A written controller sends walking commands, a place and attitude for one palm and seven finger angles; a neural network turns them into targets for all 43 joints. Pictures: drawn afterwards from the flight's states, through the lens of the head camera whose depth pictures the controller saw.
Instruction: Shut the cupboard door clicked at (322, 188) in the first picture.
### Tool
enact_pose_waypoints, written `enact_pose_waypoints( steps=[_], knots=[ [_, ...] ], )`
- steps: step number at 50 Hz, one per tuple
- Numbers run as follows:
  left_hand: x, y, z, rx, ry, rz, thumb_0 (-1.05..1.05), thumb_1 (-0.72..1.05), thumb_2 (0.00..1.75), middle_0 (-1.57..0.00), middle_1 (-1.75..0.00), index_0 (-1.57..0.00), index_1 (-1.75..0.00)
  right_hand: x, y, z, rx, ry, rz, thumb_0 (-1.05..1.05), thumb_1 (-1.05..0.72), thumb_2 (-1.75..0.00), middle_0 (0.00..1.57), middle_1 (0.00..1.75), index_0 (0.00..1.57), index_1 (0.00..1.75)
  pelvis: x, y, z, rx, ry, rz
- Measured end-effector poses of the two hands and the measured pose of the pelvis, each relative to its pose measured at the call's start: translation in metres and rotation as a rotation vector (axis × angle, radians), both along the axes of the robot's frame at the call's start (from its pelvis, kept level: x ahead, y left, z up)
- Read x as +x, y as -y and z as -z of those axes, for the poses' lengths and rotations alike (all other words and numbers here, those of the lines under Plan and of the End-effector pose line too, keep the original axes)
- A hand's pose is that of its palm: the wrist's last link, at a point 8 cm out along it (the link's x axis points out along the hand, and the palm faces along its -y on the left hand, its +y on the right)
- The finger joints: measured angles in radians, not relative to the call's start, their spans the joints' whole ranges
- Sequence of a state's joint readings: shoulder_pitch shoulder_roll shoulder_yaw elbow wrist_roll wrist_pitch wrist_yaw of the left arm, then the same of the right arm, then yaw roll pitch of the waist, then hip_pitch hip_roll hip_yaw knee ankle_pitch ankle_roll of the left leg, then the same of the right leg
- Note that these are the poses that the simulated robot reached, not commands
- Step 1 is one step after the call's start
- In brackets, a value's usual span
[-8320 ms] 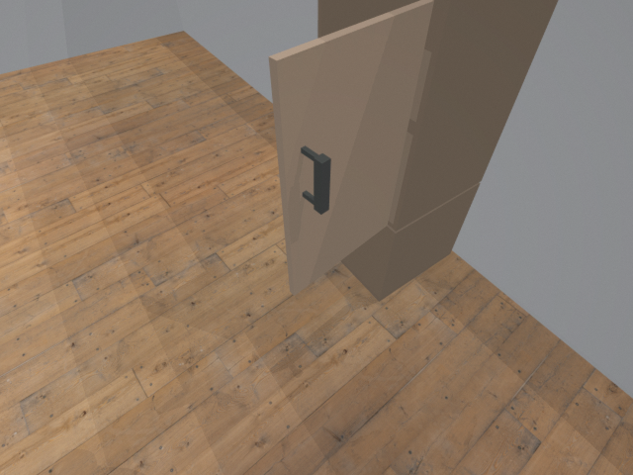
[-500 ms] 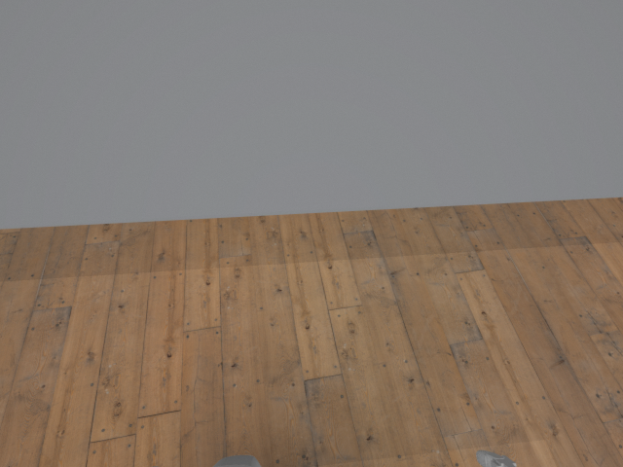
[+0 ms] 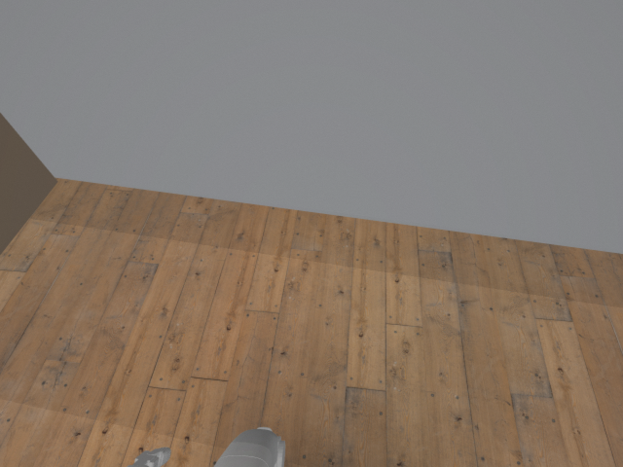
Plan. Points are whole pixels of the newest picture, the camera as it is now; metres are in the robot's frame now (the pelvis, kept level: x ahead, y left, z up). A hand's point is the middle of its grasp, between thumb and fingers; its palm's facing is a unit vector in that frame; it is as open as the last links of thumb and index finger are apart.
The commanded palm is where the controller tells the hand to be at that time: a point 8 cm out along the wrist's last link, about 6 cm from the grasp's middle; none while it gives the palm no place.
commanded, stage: walk to a spot facing it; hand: left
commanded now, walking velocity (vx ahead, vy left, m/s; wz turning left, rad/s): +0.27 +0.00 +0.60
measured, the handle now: out of the picture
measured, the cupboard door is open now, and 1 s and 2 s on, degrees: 97 97 97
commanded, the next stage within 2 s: turn to face it in 2.00 s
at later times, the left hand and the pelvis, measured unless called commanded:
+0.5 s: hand (140, 455) +0.15 +0.26 -0.15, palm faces +0.28 -0.94 -0.22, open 7.4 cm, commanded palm none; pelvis +0.10 +0.03 +0.00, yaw +16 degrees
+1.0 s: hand out of the picture +0.13 +0.20 -0.17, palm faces +0.61 -0.76 -0.21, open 7.3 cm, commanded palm none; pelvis +0.29 +0.08 +0.00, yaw +34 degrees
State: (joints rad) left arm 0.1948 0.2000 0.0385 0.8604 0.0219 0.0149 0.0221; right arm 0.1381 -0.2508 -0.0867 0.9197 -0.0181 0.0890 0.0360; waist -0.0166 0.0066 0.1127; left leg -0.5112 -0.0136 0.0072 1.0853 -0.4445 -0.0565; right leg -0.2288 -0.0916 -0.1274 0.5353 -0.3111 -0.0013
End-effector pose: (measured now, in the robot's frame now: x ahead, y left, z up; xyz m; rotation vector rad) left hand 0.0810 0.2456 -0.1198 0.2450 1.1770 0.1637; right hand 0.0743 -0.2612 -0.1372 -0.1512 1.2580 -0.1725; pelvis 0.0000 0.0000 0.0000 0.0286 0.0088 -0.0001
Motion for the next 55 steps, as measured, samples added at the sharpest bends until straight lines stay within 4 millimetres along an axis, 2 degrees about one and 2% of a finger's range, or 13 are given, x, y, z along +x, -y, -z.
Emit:
enact_pose_waypoints(
  steps=[6,11,14,20,24,28,30,32,36,41,47,52,55],
  knots=[
    [-0.033,-0.003,0.014,-0.061,-0.039,-0.112,0.0,0.9,0.9,-0.2,-0.3,-0.2,-0.3,0.047,-0.017,-0.012,-0.016,0.016,-0.132,0.01,-0.91,-0.9,0.2,0.3,0.2,0.3,0.011,-0.005,-0.001,0.001,-0.006,-0.095],
    [-0.065,-0.03,0.039,-0.093,-0.099,-0.228,0.0,0.9,0.9,-0.2,-0.3,-0.2,-0.3,0.099,-0.045,-0.013,-0.057,0.104,-0.256,0.01,-0.91,-0.9,0.2,0.3,0.2,0.3,0.026,-0.024,0.015,-0.013,-0.016,-0.167],
    [-0.067,-0.045,0.04,-0.083,-0.139,-0.265,0.01,0.91,0.9,-0.2,-0.3,-0.2,-0.3,0.112,-0.056,-0.018,-0.074,0.131,-0.287,0.01,-0.91,-0.9,0.2,0.3,0.2,0.3,0.036,-0.03,0.013,-0.018,-0.017,-0.195],
    [-0.018,-0.061,0.017,-0.067,-0.044,-0.292,0.01,0.91,0.9,-0.2,-0.29,-0.19,-0.3,0.109,-0.065,-0.02,-0.059,0.03,-0.311,0.01,-0.9,-0.9,0.2,0.3,0.2,0.3,0.067,-0.035,-0.002,-0.031,-0.019,-0.25],
    [0.03,-0.062,0.006,-0.053,0.026,-0.285,0.01,0.91,0.9,-0.19,-0.29,-0.19,-0.3,0.109,-0.063,-0.013,-0.032,-0.054,-0.304,0.01,-0.9,-0.9,0.2,0.3,0.21,0.3,0.094,-0.032,-0.004,-0.029,-0.02,-0.281],
    [0.084,-0.056,0.001,-0.035,0.084,-0.264,0.01,0.91,0.9,-0.2,-0.29,-0.19,-0.3,0.122,-0.052,0.001,-0.01,-0.122,-0.288,0.01,-0.9,-0.9,0.2,0.3,0.21,0.3,0.128,-0.023,0.002,-0.018,-0.02,-0.306],
    [0.108,-0.052,0.003,-0.016,0.13,-0.264,0.01,0.91,0.9,-0.2,-0.29,-0.19,-0.3,0.136,-0.045,0.014,-0.003,-0.148,-0.291,0.01,-0.9,-0.9,0.2,0.3,0.21,0.3,0.149,-0.017,0.011,-0.008,-0.018,-0.335],
    [0.121,-0.047,0.002,-0.005,0.163,-0.288,0.01,0.91,0.9,-0.2,-0.29,-0.19,-0.3,0.157,-0.04,0.021,-0.007,-0.17,-0.314,0.01,-0.9,-0.9,0.2,0.3,0.21,0.3,0.162,-0.014,0.014,-0.018,-0.004,-0.369],
    [0.116,-0.032,-0.001,-0.019,0.137,-0.384,0.0,0.91,0.9,-0.2,-0.29,-0.2,-0.3,0.223,-0.048,0.012,-0.015,-0.138,-0.394,0.01,-0.91,-0.9,0.2,0.3,0.2,0.3,0.19,-0.016,0.004,-0.017,0.005,-0.437],
    [0.083,-0.015,0.003,-0.051,0.022,-0.539,0.0,0.93,0.9,-0.2,-0.3,-0.2,-0.3,0.324,-0.088,-0.009,-0.004,-0.015,-0.517,0.01,-0.91,-0.9,0.2,0.3,0.2,0.3,0.226,-0.025,-0.007,-0.014,-0.006,-0.515],
    [0.033,-0.001,0.014,-0.116,-0.168,-0.682,0.0,0.93,0.9,-0.2,-0.3,-0.2,-0.3,0.433,-0.177,-0.023,0.03,0.132,-0.694,0.01,-0.91,-0.9,0.19,0.3,0.2,0.29,0.265,-0.055,-0.005,-0.025,0.002,-0.577],
    [0.01,0.003,0.031,-0.203,-0.319,-0.771,0.0,0.92,0.9,-0.2,-0.29,-0.19,-0.3,0.498,-0.265,-0.023,0.057,0.256,-0.804,0.01,-0.91,-0.9,0.19,0.3,0.2,0.29,0.298,-0.101,0.012,-0.029,0.013,-0.6],
    [0.019,-0.014,0.042,-0.235,-0.357,-0.785,0.01,0.91,0.9,-0.2,-0.29,-0.19,-0.3,0.512,-0.294,-0.018,0.055,0.305,-0.807,0.01,-0.91,-0.9,0.2,0.3,0.2,0.3,0.312,-0.124,0.022,-0.031,0.024,-0.617]
  ],
)
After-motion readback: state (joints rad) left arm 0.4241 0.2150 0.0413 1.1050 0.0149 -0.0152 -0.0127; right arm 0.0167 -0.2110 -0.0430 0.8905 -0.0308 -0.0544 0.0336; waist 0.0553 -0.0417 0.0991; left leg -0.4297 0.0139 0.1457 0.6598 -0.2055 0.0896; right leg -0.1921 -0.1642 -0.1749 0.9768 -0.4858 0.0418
